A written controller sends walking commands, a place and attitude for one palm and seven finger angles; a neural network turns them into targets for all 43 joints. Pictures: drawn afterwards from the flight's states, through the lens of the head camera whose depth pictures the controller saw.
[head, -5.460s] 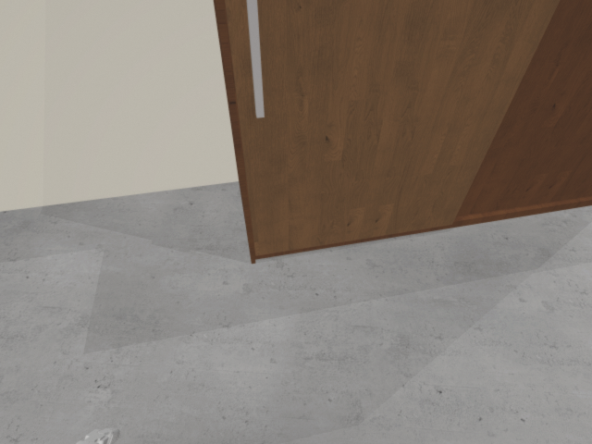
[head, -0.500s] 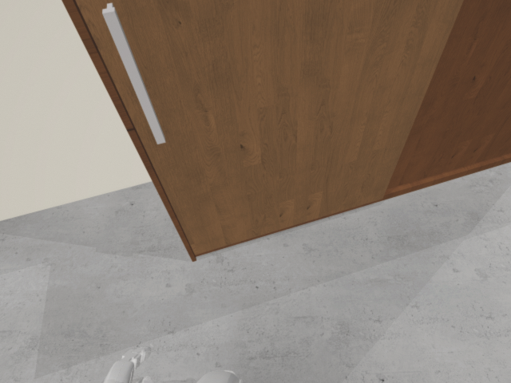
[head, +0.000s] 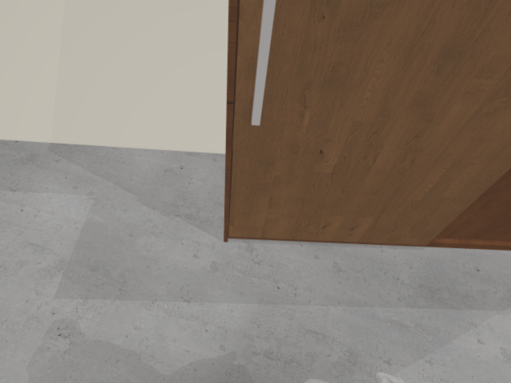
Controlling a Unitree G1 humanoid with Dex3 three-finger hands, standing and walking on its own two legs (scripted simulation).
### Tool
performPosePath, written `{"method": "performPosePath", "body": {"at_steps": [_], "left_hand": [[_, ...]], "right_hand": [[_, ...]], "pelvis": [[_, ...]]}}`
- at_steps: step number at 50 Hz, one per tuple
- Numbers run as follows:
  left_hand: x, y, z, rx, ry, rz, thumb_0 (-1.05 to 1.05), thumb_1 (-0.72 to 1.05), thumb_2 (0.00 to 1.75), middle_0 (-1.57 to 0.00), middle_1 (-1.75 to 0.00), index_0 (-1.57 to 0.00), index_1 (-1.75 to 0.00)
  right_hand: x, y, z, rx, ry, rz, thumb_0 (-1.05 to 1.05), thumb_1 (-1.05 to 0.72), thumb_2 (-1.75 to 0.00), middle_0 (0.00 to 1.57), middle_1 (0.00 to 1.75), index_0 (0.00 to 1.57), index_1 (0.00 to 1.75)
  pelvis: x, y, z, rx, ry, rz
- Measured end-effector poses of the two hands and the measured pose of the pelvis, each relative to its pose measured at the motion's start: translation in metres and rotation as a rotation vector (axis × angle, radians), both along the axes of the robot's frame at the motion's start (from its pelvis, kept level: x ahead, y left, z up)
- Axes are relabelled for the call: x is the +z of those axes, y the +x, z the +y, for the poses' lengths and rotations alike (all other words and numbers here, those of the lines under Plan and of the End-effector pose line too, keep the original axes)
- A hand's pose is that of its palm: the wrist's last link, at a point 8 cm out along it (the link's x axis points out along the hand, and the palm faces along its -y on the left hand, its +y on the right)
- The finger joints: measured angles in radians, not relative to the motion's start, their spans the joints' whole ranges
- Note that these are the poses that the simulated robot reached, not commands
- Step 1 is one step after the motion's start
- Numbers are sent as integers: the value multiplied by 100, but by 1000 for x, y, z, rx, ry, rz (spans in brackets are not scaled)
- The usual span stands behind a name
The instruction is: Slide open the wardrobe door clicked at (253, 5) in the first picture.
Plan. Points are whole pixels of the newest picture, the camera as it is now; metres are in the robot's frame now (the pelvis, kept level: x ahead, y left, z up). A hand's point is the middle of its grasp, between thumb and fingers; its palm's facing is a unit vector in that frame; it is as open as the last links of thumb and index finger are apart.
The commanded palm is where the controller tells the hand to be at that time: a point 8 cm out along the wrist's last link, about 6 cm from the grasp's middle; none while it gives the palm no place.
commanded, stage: take the last steps up to it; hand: left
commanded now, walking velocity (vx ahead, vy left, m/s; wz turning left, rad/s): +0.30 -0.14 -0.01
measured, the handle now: (261, 62) +0.73 +0.07 +0.11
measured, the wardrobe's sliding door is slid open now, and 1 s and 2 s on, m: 0.00 0.00 0.00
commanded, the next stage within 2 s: come to a stop and stand still in 0.80 s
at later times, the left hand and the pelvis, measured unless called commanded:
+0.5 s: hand (198, 376) +0.15 +0.10 -0.16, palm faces +0.02 -0.97 -0.23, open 7.4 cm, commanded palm none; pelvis +0.09 -0.08 -0.01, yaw +1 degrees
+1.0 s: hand out of the picture +0.14 +0.03 -0.18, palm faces +0.16 -0.98 -0.12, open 7.4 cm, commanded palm none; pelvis +0.26 -0.09 -0.01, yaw +1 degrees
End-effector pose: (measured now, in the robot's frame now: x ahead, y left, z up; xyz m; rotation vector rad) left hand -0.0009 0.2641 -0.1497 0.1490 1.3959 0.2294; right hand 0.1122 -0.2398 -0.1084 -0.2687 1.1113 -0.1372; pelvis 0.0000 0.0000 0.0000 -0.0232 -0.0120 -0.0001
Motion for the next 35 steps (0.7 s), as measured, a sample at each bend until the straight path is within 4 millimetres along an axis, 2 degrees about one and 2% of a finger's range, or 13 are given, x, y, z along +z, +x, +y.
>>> {"method": "performPosePath", "body": {"at_steps": [5, 7, 13, 18, 22, 24, 26, 31, 35], "left_hand": [[10, 10, -3, -16, -17, -40, 1, 91, 90, -19, -30, -19, -30], [12, 16, -8, -26, -24, -47, 1, 91, 90, -19, -30, -19, -30], [15, 50, -32, -64, -41, -66, 1, 91, 90, -19, -30, -19, -30], [21, 97, -63, -113, -38, -105, 1, 91, 90, -19, -30, -19, -30], [18, 135, -92, -136, -12, -165, 1, 91, 90, -19, -30, -19, -30], [19, 143, -106, -115, -4, -188, 1, 91, 90, -19, -30, -19, -30], [22, 143, -118, -82, -6, -185, 1, 91, 90, -20, -30, -20, -30], [24, 128, -142, -31, -14, -86, 1, 93, 90, -20, -30, -20, -30], [20, 116, -164, 0, -51, 2, 1, 92, 90, -20, -30, -20, -30]], "right_hand": [[0, -13, 16, -16, 42, 9, 0, -90, -90, 20, 30, 20, 30], [-2, -22, 13, -55, 45, 12, -1, -92, -90, 21, 30, 21, 30], [-14, -68, -9, -134, 50, 134, -1, -92, -90, 21, 30, 21, 30], [-27, -111, -35, -209, 70, 289, -1, -91, -90, 20, 30, 20, 30], [-45, -126, -60, -239, 96, 400, 0, -91, -90, 20, 30, 20, 30], [-47, -120, -71, -224, 103, 439, 0, -91, -90, 20, 30, 20, 30], [-43, -100, -82, -207, 106, 435, 0, -91, -90, 20, 30, 20, 30], [-36, -18, -102, -167, 106, 301, 0, -91, -90, 20, 30, 20, 30], [-34, 54, -106, -129, 113, 195, 0, -91, -90, 20, 30, 20, 30]], "pelvis": [[8, 7, 3, 9, 1, 2], [9, 12, 2, 10, 8, 3], [9, 28, -13, 3, 31, 6], [5, 48, -39, -6, 44, 10], [-7, 70, -68, -7, 43, 7], [-8, 79, -79, 7, 33, 1], [-3, 91, -89, 12, 36, 0], [7, 122, -105, 17, 36, 1], [7, 149, -111, 21, 26, 4]]}}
